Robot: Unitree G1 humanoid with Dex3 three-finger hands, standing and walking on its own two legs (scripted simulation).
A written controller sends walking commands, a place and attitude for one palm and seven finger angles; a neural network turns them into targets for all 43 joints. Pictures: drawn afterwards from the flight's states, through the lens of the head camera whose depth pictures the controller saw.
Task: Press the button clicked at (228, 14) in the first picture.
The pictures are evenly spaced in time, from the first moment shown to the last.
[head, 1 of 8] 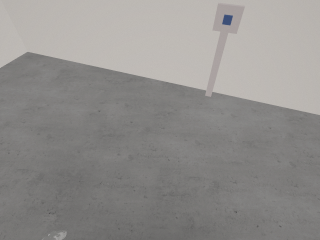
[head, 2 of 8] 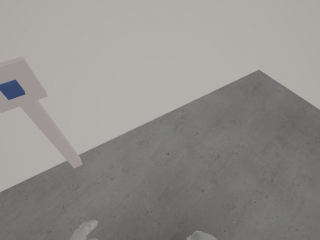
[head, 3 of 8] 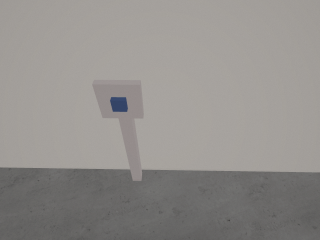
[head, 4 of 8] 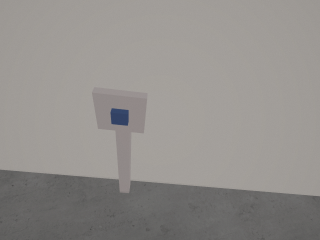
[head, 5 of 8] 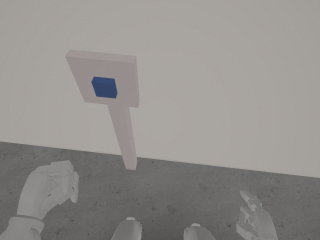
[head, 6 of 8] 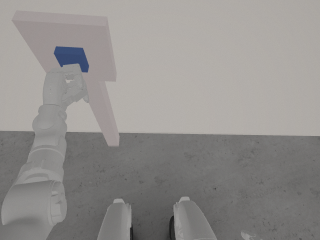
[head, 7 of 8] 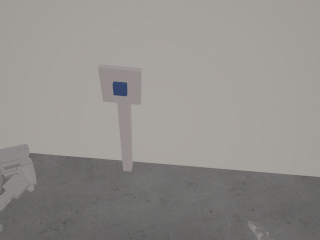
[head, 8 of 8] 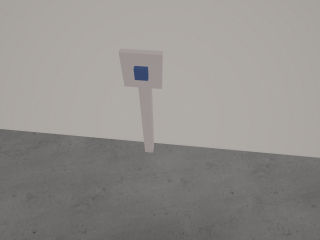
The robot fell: no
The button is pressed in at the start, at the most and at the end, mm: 0 13 0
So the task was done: yes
